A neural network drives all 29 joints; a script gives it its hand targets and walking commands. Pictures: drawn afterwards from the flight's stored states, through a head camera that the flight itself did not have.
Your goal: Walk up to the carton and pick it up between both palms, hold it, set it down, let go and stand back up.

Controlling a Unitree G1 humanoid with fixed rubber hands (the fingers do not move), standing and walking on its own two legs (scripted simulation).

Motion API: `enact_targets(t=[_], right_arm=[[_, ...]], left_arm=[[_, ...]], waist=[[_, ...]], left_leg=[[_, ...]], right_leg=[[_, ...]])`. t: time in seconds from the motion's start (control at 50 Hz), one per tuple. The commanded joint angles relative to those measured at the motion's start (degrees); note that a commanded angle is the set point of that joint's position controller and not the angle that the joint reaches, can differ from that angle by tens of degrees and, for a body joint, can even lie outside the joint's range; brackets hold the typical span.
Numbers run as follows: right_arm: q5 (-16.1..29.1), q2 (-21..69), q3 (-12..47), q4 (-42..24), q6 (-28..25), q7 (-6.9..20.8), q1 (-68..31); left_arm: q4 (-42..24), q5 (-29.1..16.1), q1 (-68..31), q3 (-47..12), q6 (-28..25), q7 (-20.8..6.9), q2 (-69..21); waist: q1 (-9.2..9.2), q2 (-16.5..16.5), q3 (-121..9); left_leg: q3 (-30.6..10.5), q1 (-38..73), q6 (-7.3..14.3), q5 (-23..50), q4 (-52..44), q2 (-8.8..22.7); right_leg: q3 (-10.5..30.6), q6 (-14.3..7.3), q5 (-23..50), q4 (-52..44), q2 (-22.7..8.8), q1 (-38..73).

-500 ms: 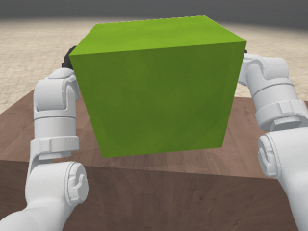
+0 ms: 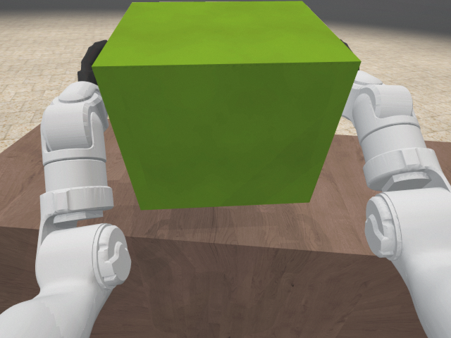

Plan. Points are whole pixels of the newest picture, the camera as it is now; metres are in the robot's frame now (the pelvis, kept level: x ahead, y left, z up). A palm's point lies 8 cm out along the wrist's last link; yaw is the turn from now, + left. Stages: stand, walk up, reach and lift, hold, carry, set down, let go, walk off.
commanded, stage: set down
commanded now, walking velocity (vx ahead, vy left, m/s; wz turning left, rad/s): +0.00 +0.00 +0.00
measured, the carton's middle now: (222, 104) +0.41 -0.02 +0.29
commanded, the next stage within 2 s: none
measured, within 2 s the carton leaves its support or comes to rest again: rests again in 1.64 s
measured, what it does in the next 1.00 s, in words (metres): stands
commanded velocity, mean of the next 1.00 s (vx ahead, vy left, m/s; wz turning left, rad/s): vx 0.00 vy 0.00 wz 0.00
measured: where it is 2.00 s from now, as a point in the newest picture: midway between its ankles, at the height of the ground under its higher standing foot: outside the picture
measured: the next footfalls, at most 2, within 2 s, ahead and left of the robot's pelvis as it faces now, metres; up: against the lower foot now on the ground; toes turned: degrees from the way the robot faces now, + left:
none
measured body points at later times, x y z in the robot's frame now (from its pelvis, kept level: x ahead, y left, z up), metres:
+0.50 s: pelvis +0.03 +0.00 +0.00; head +0.05 -0.01 +0.45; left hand +0.43 +0.18 +0.19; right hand +0.45 -0.20 +0.18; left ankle +0.02 +0.13 -0.75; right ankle +0.00 -0.13 -0.75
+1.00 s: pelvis +0.04 +0.00 +0.00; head +0.07 -0.01 +0.45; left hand +0.46 +0.17 +0.19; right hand +0.48 -0.21 +0.18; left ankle +0.02 +0.13 -0.75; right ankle +0.00 -0.12 -0.75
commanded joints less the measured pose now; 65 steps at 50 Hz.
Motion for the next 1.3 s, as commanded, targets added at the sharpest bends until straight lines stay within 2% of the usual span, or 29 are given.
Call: enact_targets(t=[0.0, 0.06, 0.14, 0.16, 0.18, 0.2, 0.24, 0.28, 0.34, 0.38, 0.42, 0.48, 0.52, 0.56, 0.68, 0.74, 0.84, 0.92, 1.0, 1.18, 1.24, 1.28], right_arm=[[1.5, 20.5, 2.5, -15.8, -6.6, 6.2, -37.4], [0.5, 18.5, 2.5, -18.1, -8.2, 6.6, -35.1], [0.1, 18.1, 3.4, -25.0, -9.8, 7.0, -34.3], [2.2, 23.1, 8.6, -29.3, -4.7, 8.3, -34.3], [3.1, 22.3, 8.7, -29.2, -2.1, 9.2, -33.6], [3.1, 22.2, 8.7, -28.8, -0.4, 9.6, -31.8], [2.5, 22.6, 7.9, -30.3, 0.9, 9.6, -29.7], [2.5, 24.6, 8.3, -34.9, 0.7, 9.6, -29.8], [3.1, 29.1, 11.4, -43.5, -0.9, 9.7, -32.1], [3.5, 31.9, 14.4, -49.4, -2.2, 9.9, -34.1], [4.3, 35.1, 17.2, -55.5, -3.4, 10.0, -35.9], [4.4, 38.0, 19.0, -59.2, -4.2, 9.8, -37.6], [3.8, 37.4, 19.1, -57.0, -4.0, 9.4, -36.7], [2.9, 35.0, 17.9, -51.6, -3.8, 9.0, -34.5], [-0.9, 29.7, 12.3, -36.9, -2.8, 8.9, -27.2], [-2.7, 28.4, 10.3, -34.9, -2.7, 9.4, -25.5], [-4.1, 29.0, 9.3, -37.0, -4.2, 11.1, -26.7], [-5.5, 29.8, 9.5, -40.6, -7.3, 12.8, -29.7], [-7.3, 30.0, 9.4, -39.6, -10.8, 14.3, -32.4], [-13.0, 24.5, 4.3, -24.7, -15.4, 15.4, -29.3], [-13.5, 20.1, 2.3, -21.3, -16.0, 15.1, -27.2], [-13.5, 14.5, 0.3, -19.9, -16.6, 14.0, -25.9]], left_arm=[[-8.7, -7.0, -39.6, -14.8, -5.8, -11.2, -19.9], [-10.7, -7.0, -36.2, -16.7, -6.3, -11.4, -20.3], [-18.1, -9.4, -34.4, -21.6, -7.4, -10.2, -22.1], [-11.1, -10.9, -32.8, -24.1, -3.2, -8.4, -19.4], [-13.7, -12.4, -30.9, -24.9, -1.2, -7.2, -20.4], [-15.5, -13.5, -30.6, -25.2, 0.6, -6.4, -20.2], [-19.3, -15.0, -29.9, -26.5, 2.3, -5.7, -20.7], [-22.8, -16.4, -29.4, -27.5, 1.7, -5.7, -23.1], [-30.2, -18.2, -30.3, -29.8, -0.7, -5.4, -26.1], [-34.8, -19.6, -30.9, -31.4, -2.0, -5.0, -27.1], [-39.4, -21.5, -31.7, -33.7, -2.4, -4.4, -28.4], [-41.3, -23.1, -32.0, -36.2, -1.4, -3.7, -28.4], [-38.9, -22.5, -31.0, -36.0, -1.0, -3.5, -27.1], [-34.3, -20.8, -29.2, -33.6, -0.4, -4.0, -24.3], [-21.9, -15.0, -23.5, -23.9, 0.8, -6.9, -19.7], [-20.8, -13.1, -22.7, -21.6, 0.7, -8.3, -19.3], [-26.2, -12.2, -24.4, -21.8, -0.3, -9.1, -21.4], [-30.4, -12.8, -26.8, -23.8, -2.2, -8.0, -22.9], [-29.4, -12.7, -29.3, -24.6, -5.4, -6.2, -23.0], [-15.1, -10.7, -29.1, -20.1, -11.6, -2.8, -19.2], [-11.9, -10.4, -27.5, -17.5, -12.7, -1.5, -15.7], [-11.2, -11.1, -27.1, -15.9, -13.3, 0.5, -10.8]], waist=[[-0.26, 1.4, -13.3], [-1.31, 1.6, -14.0], [-3.04, 3.0, -19.6], [4.39, 13.2, -14.7], [4.16, 11.5, -11.6], [4.19, 9.2, -9.5], [3.19, 7.2, -12.6], [2.71, 5.6, -22.2], [2.24, 3.1, -36.6], [2.42, 1.2, -42.9], [2.58, -1.0, -46.0], [2.94, -2.4, -45.1], [2.85, -1.5, -43.8], [2.81, -0.8, -40.3], [2.29, -0.4, -26.6], [1.91, 0.6, -23.6], [1.83, 2.5, -29.2], [1.56, 2.3, -34.0], [1.70, 2.2, -37.9], [1.52, 1.1, -30.8], [2.02, 0.2, -29.3], [1.90, -0.4, -29.3]], left_leg=[[5.5, 5.3, -0.5, 6.5, -3.6, -3.6], [5.2, 7.2, -0.8, 9.4, -3.6, -3.4], [4.5, 13.2, -1.8, 17.6, -1.9, -3.5], [5.8, 12.2, -2.7, 12.9, -9.9, -2.6], [5.1, 7.5, -2.8, 9.5, -11.1, -1.3], [5.5, 6.0, -2.9, 8.8, -11.9, -1.3], [5.9, 8.4, -3.0, 13.6, -11.6, -1.4], [5.6, 11.6, -3.0, 21.7, -10.2, -1.5], [4.2, 14.7, -2.9, 33.9, -8.7, -1.8], [3.8, 15.6, -2.5, 38.9, -8.1, -2.3], [3.3, 14.6, -1.7, 41.6, -6.8, -2.5], [3.1, 12.7, -0.6, 39.6, -5.1, -2.8], [3.1, 12.8, -0.3, 37.7, -5.1, -3.1], [3.2, 12.9, -0.4, 36.3, -5.3, -3.3], [3.8, 11.8, -1.1, 34.1, -9.7, -3.5], [4.3, 12.1, -1.7, 35.4, -12.3, -3.6], [5.1, 16.3, -2.6, 41.6, -14.6, -3.8], [5.3, 19.0, -2.4, 44.4, -14.9, -3.7], [5.6, 20.2, -1.9, 42.9, -15.6, -3.9], [5.6, 19.1, -0.9, 34.6, -17.4, -3.6], [5.2, 18.2, -0.9, 33.3, -18.0, -3.3], [5.1, 17.7, -1.2, 33.1, -17.6, -3.2]], right_leg=[[-4.5, -0.2, 2.1, -2.4, 2.0, 4.1], [-4.7, -0.6, 4.2, -3.0, 2.2, 4.8], [-4.6, -1.1, 10.2, -3.4, 2.8, 6.0], [-0.9, 0.2, 5.3, -5.2, 1.9, 6.9], [-0.9, 1.0, 2.5, -5.7, 1.7, 6.8], [-0.4, 1.3, 0.2, -6.7, 1.4, 5.4], [0.2, 2.1, 0.7, -7.8, 1.0, 1.8], [0.4, 2.6, 7.5, -7.0, 1.2, 4.0], [0.2, 3.6, 23.6, -3.8, 1.9, 11.7], [0.1, 4.3, 33.3, -1.2, 2.2, 16.1], [-0.2, 5.4, 41.0, 2.1, 2.0, 18.5], [-0.5, 6.4, 43.6, 5.2, 1.3, 17.9], [-0.5, 6.8, 43.7, 5.6, 1.3, 18.0], [-0.4, 7.1, 42.9, 5.0, 1.4, 18.1], [-0.7, 7.0, 41.4, 0.6, 1.7, 19.0], [-0.7, 6.5, 40.7, -2.3, 1.8, 19.5], [-1.5, 5.6, 41.9, -5.6, 2.3, 21.3], [-2.5, 5.4, 42.5, -6.4, 2.4, 20.9], [-3.0, 5.6, 41.7, -6.5, 2.3, 20.5], [-3.5, 5.2, 33.2, -9.6, 2.3, 17.1], [-3.2, 4.9, 31.4, -10.5, 2.3, 17.1], [-3.1, 4.9, 31.1, -10.3, 2.2, 17.0]])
